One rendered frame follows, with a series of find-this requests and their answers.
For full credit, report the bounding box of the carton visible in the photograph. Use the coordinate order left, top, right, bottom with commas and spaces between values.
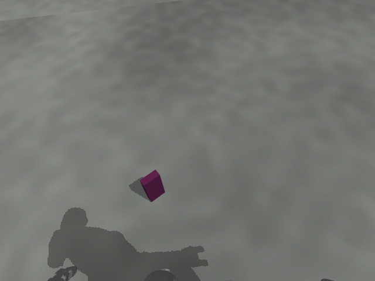
140, 170, 165, 202

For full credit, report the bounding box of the left robot hand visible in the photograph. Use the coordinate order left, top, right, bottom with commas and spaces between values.
48, 266, 77, 281

